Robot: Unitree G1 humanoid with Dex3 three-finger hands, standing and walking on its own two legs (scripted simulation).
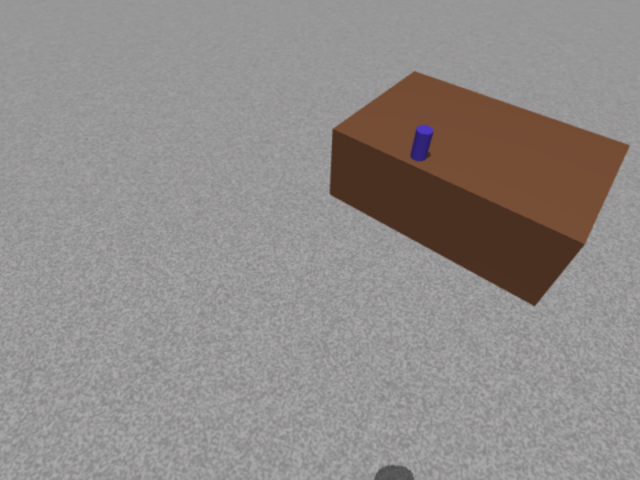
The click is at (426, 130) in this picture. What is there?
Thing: squat round
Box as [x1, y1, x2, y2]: [410, 125, 433, 160]
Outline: 429,126 420,125 416,129 410,155 415,160 423,160 426,156 433,130
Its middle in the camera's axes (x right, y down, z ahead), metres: +0.37 -0.35 +1.43
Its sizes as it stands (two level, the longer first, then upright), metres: 0.061 0.061 0.117
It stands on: a support 0.36 m high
